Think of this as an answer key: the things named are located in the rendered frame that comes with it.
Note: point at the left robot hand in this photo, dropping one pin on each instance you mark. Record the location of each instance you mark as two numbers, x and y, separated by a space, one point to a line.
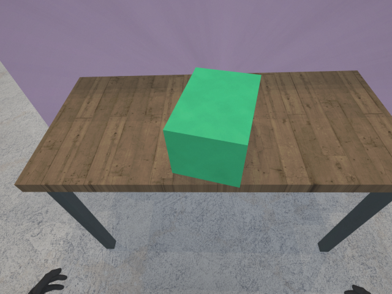
43 285

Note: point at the carton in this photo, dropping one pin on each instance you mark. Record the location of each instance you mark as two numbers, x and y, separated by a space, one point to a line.
208 132

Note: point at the table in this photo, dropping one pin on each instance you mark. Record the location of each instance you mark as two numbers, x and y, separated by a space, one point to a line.
311 132

